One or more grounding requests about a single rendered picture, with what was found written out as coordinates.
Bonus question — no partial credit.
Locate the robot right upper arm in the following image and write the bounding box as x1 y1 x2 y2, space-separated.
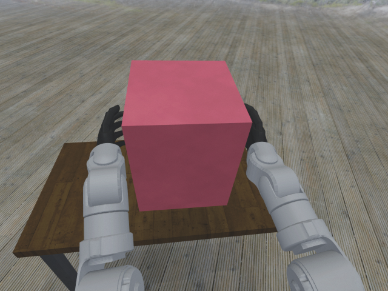
287 250 364 291

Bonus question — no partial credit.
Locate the table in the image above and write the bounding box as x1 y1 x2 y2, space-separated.
13 140 278 291

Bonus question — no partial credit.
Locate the robot left upper arm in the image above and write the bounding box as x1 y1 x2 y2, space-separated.
77 265 144 291

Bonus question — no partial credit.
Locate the robot left forearm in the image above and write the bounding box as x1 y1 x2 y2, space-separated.
75 143 134 291

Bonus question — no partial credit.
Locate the robot right hand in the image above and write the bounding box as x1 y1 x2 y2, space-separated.
244 103 267 152

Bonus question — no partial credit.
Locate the robot left hand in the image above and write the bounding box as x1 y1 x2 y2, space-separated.
96 105 125 147

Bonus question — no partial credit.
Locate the carton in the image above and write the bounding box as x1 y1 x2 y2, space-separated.
121 60 252 212

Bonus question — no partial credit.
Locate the robot right forearm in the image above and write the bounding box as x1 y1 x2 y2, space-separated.
246 142 365 291

